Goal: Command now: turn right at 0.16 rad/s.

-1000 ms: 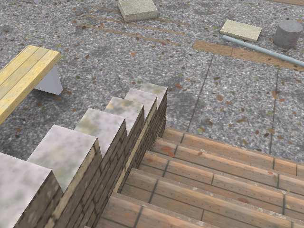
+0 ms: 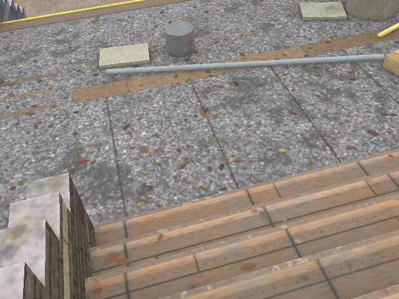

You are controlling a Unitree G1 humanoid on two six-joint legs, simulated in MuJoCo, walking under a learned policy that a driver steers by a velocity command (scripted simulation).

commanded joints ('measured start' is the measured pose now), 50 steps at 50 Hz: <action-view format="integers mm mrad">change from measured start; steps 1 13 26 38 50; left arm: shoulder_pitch -46 16 20 32 50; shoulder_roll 135 127 92 112 103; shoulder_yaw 53 50 51 63 68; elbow -45 59 196 297 360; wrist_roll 21 -36 -31 -31 -31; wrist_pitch -29 -19 -4 -6 -10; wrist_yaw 1 31 64 73 70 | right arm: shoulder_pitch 41 46 116 127 156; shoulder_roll -74 -22 9 11 10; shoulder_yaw -41 -6 -12 -21 -23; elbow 11 51 141 197 229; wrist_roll -26 -5 5 2 -2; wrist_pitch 14 -4 -32 -23 -24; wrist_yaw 5 38 23 7 -6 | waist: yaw -1 54 48 45 47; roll -176 52 -41 -30 -44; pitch -10 95 27 48 71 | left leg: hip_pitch -76 51 267 310 281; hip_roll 6 41 40 29 23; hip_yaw -73 -157 -115 -92 -79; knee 191 -465 -562 -592 -599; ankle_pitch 108 237 542 552 440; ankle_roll -38 44 40 27 6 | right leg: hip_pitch -18 122 262 267 274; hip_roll -241 -49 -75 -72 -65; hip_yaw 338 117 111 88 86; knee -367 -209 -306 -353 -390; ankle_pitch -26 73 320 347 333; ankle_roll -199 -26 8 12 1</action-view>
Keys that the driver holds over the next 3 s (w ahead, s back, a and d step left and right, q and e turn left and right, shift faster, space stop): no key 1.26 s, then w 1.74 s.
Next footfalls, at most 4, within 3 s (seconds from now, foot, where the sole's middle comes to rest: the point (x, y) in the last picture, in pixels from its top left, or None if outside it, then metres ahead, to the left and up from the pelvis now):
0.18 left None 0.05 0.15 -0.76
1.98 right None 0.38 -0.09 -0.93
2.44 left None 0.62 0.14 -1.10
3.00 right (218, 262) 0.95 -0.06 -1.28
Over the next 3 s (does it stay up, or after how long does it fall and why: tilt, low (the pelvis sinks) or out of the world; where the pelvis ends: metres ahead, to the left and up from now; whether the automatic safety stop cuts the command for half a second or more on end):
stays up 0.80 0.04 -0.47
